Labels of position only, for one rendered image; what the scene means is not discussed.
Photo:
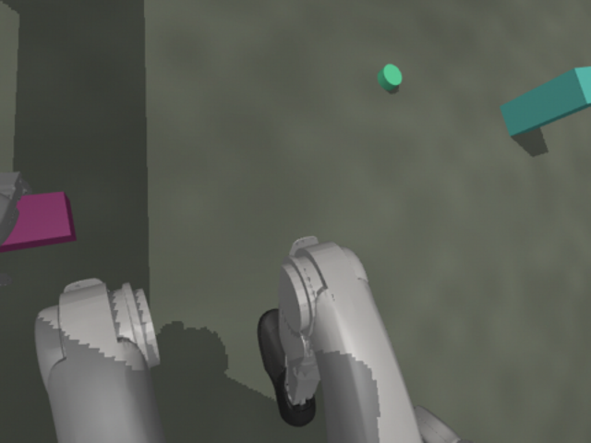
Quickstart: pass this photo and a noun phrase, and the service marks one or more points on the right robot hand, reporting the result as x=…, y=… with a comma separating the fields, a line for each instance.
x=433, y=429

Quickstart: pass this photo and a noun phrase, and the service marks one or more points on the left robot hand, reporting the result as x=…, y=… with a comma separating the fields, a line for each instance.
x=12, y=187

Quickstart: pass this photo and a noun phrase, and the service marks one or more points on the right robot foot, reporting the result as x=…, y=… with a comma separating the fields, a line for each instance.
x=273, y=358

